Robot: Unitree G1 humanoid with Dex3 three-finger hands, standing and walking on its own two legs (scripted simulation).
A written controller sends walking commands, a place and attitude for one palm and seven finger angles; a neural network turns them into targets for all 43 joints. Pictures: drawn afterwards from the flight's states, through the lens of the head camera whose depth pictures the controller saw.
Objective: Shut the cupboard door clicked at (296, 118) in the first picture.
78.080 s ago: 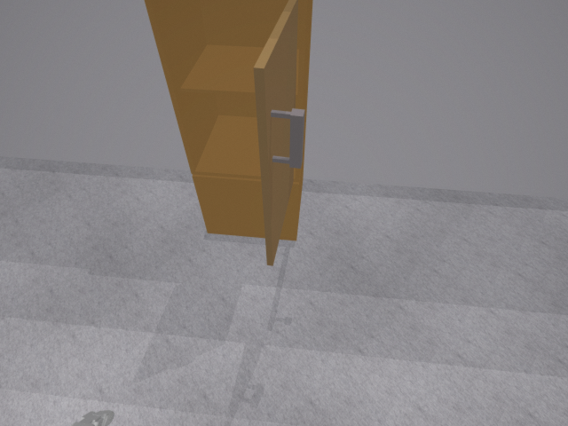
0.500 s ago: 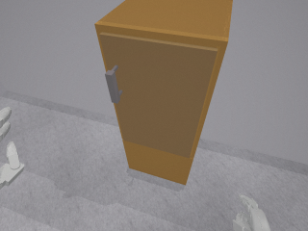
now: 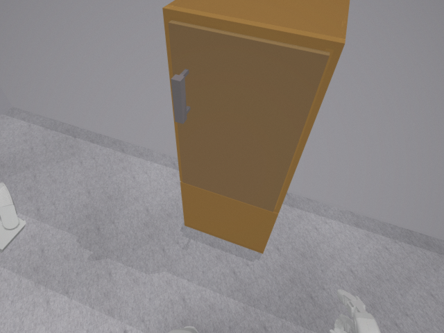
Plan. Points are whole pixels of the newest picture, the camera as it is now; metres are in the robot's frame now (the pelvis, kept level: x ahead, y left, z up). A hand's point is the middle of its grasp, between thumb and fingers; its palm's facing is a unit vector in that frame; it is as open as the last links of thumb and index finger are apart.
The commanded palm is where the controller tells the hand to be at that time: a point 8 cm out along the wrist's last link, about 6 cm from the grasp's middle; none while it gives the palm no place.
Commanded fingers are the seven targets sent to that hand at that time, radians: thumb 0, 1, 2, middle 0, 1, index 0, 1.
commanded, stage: step back with the hand held close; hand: left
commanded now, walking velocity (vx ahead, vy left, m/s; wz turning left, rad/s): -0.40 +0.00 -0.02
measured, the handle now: (183, 96) +0.66 +0.15 +0.06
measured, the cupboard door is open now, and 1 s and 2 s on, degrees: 0 0 0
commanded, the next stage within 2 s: stop stepping back and stand still in 0.58 s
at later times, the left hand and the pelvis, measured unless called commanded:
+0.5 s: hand out of the picture +0.13 +0.30 +0.20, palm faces +0.49 -0.76 -0.43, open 7.4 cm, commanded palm +0.08 +0.32 +0.20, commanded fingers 0.00 0.90 0.90 -0.20 -0.30 -0.20 -0.30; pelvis -0.06 +0.01 +0.02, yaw +1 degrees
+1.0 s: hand out of the picture +0.06 +0.29 +0.18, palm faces +0.48 -0.82 -0.31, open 7.4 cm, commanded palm +0.00 +0.31 +0.20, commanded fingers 0.00 0.90 0.90 -0.20 -0.30 -0.20 -0.30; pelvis -0.16 +0.02 -0.01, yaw -2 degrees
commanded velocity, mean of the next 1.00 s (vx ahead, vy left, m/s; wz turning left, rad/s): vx -0.18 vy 0.00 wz -0.04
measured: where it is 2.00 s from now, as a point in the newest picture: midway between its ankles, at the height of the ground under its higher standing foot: outside the picture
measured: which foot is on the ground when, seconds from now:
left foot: down 0.00-0.74, up 0.76-0.80, down 0.82-1.00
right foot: down 0.00-0.32, up 0.34-0.66, down 0.68-1.00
